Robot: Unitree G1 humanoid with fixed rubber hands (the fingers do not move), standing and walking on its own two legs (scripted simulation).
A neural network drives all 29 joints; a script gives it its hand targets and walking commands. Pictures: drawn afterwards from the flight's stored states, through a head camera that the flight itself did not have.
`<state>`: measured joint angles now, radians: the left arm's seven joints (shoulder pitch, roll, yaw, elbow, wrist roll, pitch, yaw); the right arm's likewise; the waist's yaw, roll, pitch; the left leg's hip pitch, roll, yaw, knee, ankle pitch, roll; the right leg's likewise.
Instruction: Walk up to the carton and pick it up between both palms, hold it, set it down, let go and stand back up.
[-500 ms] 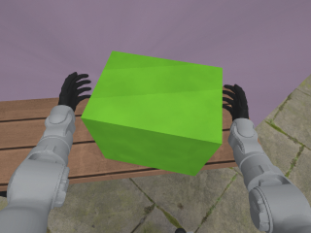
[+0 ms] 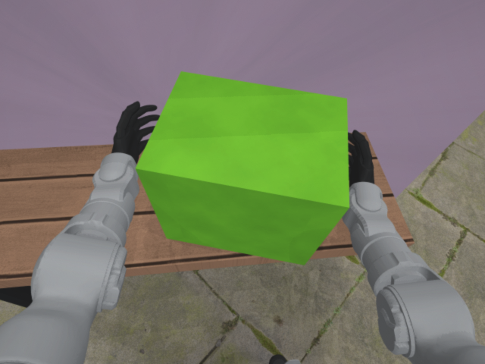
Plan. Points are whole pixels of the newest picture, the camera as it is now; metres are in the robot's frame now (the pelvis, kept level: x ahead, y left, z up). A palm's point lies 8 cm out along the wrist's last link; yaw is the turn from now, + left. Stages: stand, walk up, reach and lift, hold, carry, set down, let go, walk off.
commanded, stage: reach and lift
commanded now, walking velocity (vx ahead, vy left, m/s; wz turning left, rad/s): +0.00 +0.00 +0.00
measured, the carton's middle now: (247, 175) +0.43 +0.00 +0.01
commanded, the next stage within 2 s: none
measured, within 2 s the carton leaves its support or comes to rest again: leaves its support in 1.54 s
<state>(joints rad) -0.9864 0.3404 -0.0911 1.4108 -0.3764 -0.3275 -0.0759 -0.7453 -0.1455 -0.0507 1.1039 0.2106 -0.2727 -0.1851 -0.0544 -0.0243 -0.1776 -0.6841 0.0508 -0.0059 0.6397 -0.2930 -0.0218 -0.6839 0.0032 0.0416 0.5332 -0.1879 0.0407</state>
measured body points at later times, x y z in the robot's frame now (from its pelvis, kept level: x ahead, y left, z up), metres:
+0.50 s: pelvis +0.01 +0.00 +0.00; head +0.11 +0.03 +0.44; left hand +0.48 +0.19 +0.05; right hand +0.43 -0.19 +0.04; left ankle -0.01 +0.13 -0.72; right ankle +0.03 -0.15 -0.72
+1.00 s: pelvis +0.01 +0.01 +0.00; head +0.13 +0.04 +0.43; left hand +0.48 +0.19 +0.04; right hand +0.43 -0.19 +0.03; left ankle -0.01 +0.13 -0.72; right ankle +0.03 -0.15 -0.72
